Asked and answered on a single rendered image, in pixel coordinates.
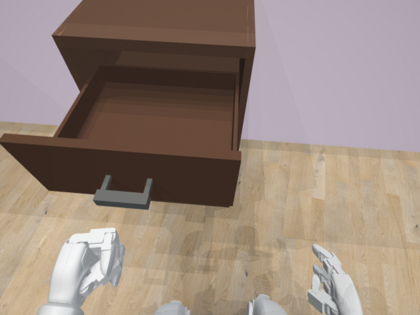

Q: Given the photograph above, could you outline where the left robot hand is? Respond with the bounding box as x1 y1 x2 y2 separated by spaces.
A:
47 228 126 308

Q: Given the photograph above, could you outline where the right robot hand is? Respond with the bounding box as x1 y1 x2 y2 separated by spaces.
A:
308 243 363 315

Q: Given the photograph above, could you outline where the right robot shin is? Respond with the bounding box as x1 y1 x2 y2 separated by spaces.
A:
257 294 270 300

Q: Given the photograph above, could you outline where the cabinet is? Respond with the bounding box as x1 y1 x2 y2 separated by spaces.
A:
52 0 256 207

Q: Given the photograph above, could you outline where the handle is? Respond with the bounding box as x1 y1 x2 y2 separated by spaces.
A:
93 175 153 210

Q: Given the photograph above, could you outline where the drawer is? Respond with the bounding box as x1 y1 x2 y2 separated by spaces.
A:
0 64 242 206

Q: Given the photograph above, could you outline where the robot right thigh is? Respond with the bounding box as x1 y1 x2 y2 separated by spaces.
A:
246 298 287 315

